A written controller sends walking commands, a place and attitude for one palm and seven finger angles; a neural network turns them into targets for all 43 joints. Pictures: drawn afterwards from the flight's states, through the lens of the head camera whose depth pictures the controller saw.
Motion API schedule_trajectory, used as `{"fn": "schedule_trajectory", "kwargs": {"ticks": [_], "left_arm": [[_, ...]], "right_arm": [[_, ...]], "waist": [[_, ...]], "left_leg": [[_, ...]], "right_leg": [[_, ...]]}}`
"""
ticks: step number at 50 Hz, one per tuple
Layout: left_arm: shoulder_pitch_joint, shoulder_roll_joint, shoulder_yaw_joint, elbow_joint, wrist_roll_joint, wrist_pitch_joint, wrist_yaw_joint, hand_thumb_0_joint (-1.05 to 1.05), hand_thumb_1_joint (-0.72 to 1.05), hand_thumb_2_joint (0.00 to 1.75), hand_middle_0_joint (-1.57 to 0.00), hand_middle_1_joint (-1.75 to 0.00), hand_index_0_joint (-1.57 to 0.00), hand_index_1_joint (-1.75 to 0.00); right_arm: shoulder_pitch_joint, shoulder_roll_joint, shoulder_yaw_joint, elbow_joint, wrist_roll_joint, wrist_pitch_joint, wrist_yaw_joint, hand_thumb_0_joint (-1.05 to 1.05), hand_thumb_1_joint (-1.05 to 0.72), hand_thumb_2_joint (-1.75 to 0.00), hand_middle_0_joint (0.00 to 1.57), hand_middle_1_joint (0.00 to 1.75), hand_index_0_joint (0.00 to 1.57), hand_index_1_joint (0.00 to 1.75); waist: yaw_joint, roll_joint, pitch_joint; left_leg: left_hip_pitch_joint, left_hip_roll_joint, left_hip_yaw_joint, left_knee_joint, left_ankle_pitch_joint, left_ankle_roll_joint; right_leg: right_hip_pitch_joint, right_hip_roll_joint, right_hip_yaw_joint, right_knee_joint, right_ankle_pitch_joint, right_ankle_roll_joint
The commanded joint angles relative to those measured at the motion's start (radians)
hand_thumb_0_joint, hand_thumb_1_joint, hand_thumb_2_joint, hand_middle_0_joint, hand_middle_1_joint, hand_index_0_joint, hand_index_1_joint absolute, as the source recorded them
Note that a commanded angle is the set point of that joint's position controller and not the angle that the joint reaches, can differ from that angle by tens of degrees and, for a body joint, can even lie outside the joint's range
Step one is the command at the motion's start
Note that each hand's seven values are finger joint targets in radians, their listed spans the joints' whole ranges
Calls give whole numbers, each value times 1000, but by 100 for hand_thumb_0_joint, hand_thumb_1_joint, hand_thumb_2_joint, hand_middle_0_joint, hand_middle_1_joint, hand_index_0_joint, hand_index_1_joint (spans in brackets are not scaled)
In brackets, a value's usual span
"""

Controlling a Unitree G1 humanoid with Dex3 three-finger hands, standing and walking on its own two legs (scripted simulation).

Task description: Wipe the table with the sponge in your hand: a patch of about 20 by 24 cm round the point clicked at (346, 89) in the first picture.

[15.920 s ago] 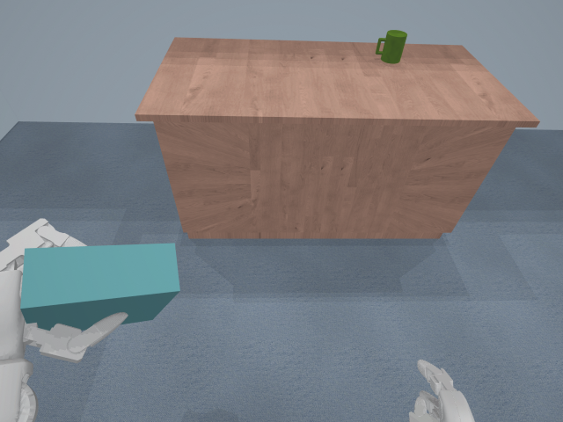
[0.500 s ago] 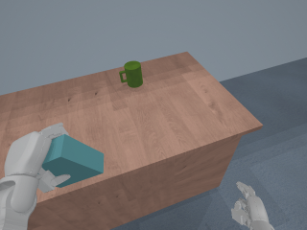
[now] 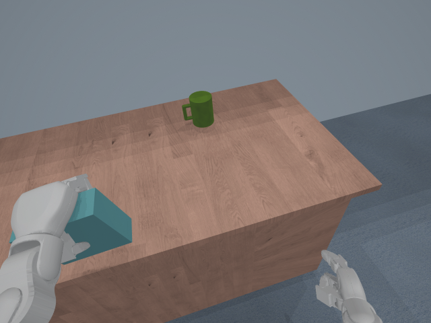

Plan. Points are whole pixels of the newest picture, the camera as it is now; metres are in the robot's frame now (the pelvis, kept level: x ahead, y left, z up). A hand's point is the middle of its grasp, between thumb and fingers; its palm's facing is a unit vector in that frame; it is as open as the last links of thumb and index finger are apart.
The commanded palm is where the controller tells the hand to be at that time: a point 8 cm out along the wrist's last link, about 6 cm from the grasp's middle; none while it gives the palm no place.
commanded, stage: turn the palm down, sponge in hand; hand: left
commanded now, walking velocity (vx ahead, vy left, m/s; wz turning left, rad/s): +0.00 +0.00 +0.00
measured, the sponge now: (85, 233) +0.23 +0.29 +0.06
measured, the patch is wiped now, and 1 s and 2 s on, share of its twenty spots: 0.00 0.00 0.00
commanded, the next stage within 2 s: move the sponge above the wiping area in 0.58 s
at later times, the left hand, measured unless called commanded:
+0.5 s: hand (51, 233) +0.20 +0.32 +0.10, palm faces +0.06 -0.10 -0.99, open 9.4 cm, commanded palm +0.17 +0.30 +0.17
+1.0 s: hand (72, 237) +0.21 +0.30 +0.07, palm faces -0.04 -0.11 -0.99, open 9.4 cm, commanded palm +0.19 +0.30 +0.16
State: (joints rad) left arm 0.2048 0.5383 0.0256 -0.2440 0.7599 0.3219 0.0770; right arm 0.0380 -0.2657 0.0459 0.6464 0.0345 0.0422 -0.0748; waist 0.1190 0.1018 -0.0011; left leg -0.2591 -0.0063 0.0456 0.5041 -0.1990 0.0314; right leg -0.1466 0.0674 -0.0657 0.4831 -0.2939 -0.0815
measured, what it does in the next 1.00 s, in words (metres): stands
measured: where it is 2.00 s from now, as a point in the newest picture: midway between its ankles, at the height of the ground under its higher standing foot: outside the picture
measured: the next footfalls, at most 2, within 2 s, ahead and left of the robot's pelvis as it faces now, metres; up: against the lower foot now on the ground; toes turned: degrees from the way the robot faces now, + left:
none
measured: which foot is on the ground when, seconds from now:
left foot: down 0.00-1.00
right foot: down 0.00-1.00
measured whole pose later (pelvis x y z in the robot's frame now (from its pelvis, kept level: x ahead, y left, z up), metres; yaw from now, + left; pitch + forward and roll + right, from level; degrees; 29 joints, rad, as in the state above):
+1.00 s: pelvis -0.02 +0.02 +0.00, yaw +1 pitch -5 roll -1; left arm 0.06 0.47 -0.11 -0.04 0.91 0.32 -0.02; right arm 0.01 -0.26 0.05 0.70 0.04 0.02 -0.05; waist 0.13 0.12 0.04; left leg -0.22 -0.04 0.04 0.43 -0.13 0.07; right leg -0.12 0.04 -0.07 0.44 -0.24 -0.05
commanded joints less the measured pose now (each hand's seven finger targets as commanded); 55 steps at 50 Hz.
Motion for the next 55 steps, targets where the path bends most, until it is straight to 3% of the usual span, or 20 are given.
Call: {"fn": "schedule_trajectory", "kwargs": {"ticks": [1,5,9,10,14,15,20,25,29,30,34,35,39,42,45,48,49,50,54,55], "left_arm": [[-223,170,85,-84,44,79,19,0,10,130,-120,-160,-120,-160],[-291,151,-2,-133,100,74,-48,0,10,130,-120,-160,-120,-160],[-295,273,110,-153,168,11,-52,0,10,130,-120,-160,-120,-160],[-299,236,91,-153,169,-7,-45,0,10,130,-120,-160,-120,-160],[-270,302,211,-133,163,-41,7,0,10,130,-120,-160,-120,-160],[-281,224,149,-121,150,-36,13,0,10,130,-120,-160,-120,-160],[-299,127,51,-51,122,30,1,0,10,130,-120,-160,-120,-160],[-338,131,-9,-110,150,30,-61,0,10,130,-120,-160,-120,-160],[-310,275,139,-161,174,-36,-56,0,10,130,-120,-160,-120,-160],[-319,233,111,-173,176,-51,-46,0,10,130,-120,-160,-120,-160],[-286,271,199,-127,171,-55,5,0,10,130,-120,-160,-120,-160],[-297,185,129,-113,159,-45,12,0,10,130,-120,-160,-120,-160],[-260,147,96,-43,132,15,6,0,10,130,-120,-160,-120,-160],[-358,88,-25,-13,146,37,-34,0,10,130,-120,-160,-120,-160],[-429,113,-36,-56,178,18,-55,0,10,130,-120,-160,-120,-160],[-465,177,29,-36,191,-44,-41,0,10,130,-120,-160,-120,-160],[-486,250,94,-47,207,-56,-27,0,10,130,-120,-160,-120,-160],[-508,190,53,-46,208,-67,-13,0,10,130,-120,-160,-120,-160],[-505,242,139,51,209,-54,46,0,10,130,-120,-160,-120,-160],[-527,159,68,71,200,-37,51,0,10,130,-120,-160,-120,-160]], "right_arm": [[-240,-106,-28,-165,12,-44,2,0,-90,-90,20,30,20,30],[-271,-93,-19,-179,11,-59,-1,0,-90,-90,20,30,20,30],[-265,-95,-23,-159,-8,-68,1,0,-90,-90,20,30,20,30],[-258,-78,-14,-164,-8,-74,4,0,-90,-90,20,30,20,30],[-253,-88,-30,-139,-16,-71,11,0,-90,-90,20,30,20,30],[-254,-73,-23,-142,-11,-74,16,0,-90,-90,20,30,20,30],[-269,-86,-24,-132,3,-69,27,0,-90,-90,20,30,20,30],[-276,-83,-19,-149,3,-75,21,0,-90,-90,20,30,20,30],[-262,-90,-25,-145,-13,-77,17,0,-90,-90,20,30,20,30],[-263,-73,-17,-148,-12,-82,19,0,-90,-90,20,30,20,30],[-250,-86,-31,-129,-12,-72,32,0,-90,-90,20,30,20,30],[-247,-74,-26,-130,-8,-74,37,0,-90,-90,20,30,20,30],[-263,-92,-37,-125,3,-66,42,0,-90,-90,20,30,20,30],[-248,-99,-33,-123,9,-61,36,0,-90,-90,20,30,20,30],[-253,-87,-25,-139,7,-74,26,0,-90,-90,20,30,20,30],[-214,-92,-35,-122,-5,-78,17,0,-90,-90,20,30,20,30],[-223,-96,-33,-119,-7,-81,14,0,-90,-90,20,30,20,30],[-222,-76,-25,-127,-5,-88,15,0,-90,-90,20,30,20,30],[-204,-96,-43,-98,-4,-75,21,0,-90,-90,20,30,20,30],[-210,-82,-36,-104,2,-75,27,0,-90,-90,20,30,20,30]], "waist": [[-10,-18,-129],[-17,-21,-145],[13,-18,-172],[12,-46,-186],[40,-4,-175],[27,-5,-164],[1,-10,-106],[-6,-6,-144],[25,-22,-191],[20,-23,-193],[39,29,-152],[25,19,-148],[19,-7,-120],[-21,-28,-107],[-17,-15,-165],[-12,-40,-185],[0,-9,-188],[-1,-19,-204],[15,22,-186],[4,12,-186]], "left_leg": [[151,-14,-74,-67,147,12],[185,-21,-83,-81,118,26],[213,-20,-103,-94,121,31],[211,-19,-98,-92,132,30],[230,-17,-111,-100,147,23],[223,-17,-103,-95,150,22],[197,-14,-102,-120,92,13],[210,-16,-112,-139,58,21],[228,-14,-129,-138,86,28],[233,-15,-118,-123,118,27],[220,-4,-145,-137,109,17],[218,-2,-135,-128,121,16],[194,-4,-133,-139,71,10],[177,-9,-125,-153,18,11],[195,-15,-126,-143,13,20],[210,-15,-136,-145,12,25],[211,-14,-146,-148,3,23],[211,-16,-139,-137,27,22],[196,-15,-140,-140,35,12],[186,-14,-128,-131,42,9]], "right_leg": [[-73,-52,129,-136,137,22],[-72,-51,135,-149,83,22],[-53,-37,154,-160,68,11],[-46,-43,122,-149,67,16],[-35,-28,161,-167,92,-4],[-42,-37,134,-162,94,4],[-66,-41,123,-173,68,9],[-50,-36,116,-156,57,12],[-9,-22,149,-156,76,1],[-19,-29,124,-150,88,5],[-29,-13,150,-154,94,-11],[-43,-26,115,-145,101,-2],[-57,-24,131,-154,84,-2],[-75,-31,105,-153,59,11],[-62,-29,105,-133,51,11],[-56,-21,106,-139,52,11],[-52,-9,141,-139,45,1],[-54,-19,106,-125,53,7],[-60,-8,135,-133,62,-9],[-70,-20,99,-123,64,0]]}}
